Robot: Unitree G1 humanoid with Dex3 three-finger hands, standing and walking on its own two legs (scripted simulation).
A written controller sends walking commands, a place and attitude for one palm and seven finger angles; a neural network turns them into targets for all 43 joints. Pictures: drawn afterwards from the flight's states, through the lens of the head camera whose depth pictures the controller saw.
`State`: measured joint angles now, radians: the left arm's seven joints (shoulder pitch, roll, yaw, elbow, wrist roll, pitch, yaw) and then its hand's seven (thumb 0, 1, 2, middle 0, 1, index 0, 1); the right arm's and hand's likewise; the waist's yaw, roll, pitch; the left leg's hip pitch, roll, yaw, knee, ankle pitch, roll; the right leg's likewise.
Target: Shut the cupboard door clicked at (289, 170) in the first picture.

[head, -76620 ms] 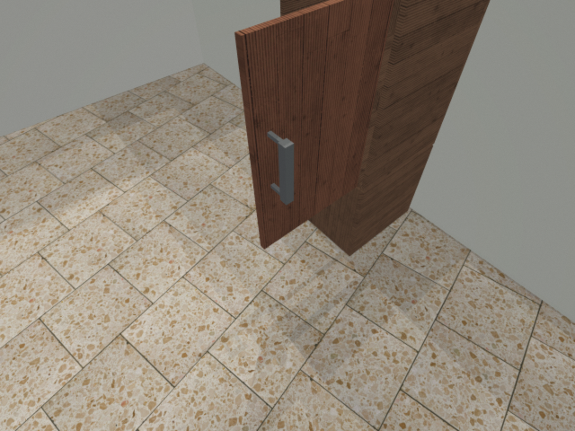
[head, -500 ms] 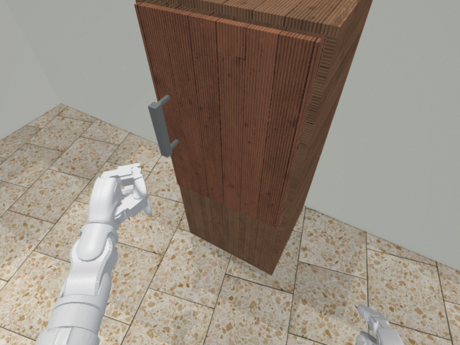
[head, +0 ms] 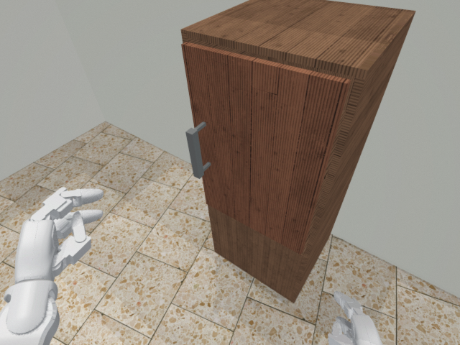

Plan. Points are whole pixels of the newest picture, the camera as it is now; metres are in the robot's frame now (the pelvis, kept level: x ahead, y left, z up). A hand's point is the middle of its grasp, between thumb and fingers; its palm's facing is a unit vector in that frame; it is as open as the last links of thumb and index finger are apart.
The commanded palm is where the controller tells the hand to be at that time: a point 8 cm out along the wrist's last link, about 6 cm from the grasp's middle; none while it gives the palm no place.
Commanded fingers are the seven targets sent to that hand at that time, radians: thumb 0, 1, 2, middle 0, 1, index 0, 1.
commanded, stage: draw the hand back to the body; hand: left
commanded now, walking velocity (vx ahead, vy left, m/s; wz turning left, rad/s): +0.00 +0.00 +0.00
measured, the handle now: (200, 150) +0.63 +0.17 -0.04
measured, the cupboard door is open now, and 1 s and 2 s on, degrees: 1 1 1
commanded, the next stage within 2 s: step back with the hand held close in 0.52 s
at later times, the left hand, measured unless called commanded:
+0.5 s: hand (60, 255) +0.18 +0.25 +0.15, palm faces +0.46 -0.80 -0.39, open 7.4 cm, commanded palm +0.13 +0.29 +0.17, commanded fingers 0.00 0.90 0.90 -0.20 -0.30 -0.20 -0.30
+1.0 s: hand (42, 252) +0.18 +0.27 +0.16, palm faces +0.37 -0.77 -0.52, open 7.4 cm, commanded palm +0.12 +0.31 +0.17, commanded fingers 0.00 0.90 0.90 -0.20 -0.30 -0.20 -0.30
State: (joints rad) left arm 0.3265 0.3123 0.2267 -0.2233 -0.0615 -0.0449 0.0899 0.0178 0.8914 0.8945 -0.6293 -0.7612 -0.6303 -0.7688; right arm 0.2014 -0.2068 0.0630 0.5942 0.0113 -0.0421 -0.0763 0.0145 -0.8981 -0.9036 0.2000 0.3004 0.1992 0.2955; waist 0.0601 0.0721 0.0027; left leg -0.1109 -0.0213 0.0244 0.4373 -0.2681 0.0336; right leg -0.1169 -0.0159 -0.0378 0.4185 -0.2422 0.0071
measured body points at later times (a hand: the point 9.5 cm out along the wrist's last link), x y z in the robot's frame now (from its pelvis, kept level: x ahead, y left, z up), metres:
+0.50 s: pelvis -0.01 -0.01 +0.00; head -0.03 -0.03 +0.45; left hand +0.15 +0.29 +0.18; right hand +0.18 -0.23 -0.08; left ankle -0.02 +0.09 -0.74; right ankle -0.01 -0.12 -0.74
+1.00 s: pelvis -0.03 +0.01 -0.01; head -0.01 +0.00 +0.44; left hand +0.16 +0.31 +0.19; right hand +0.14 -0.24 -0.09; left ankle -0.02 +0.09 -0.74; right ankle -0.01 -0.12 -0.74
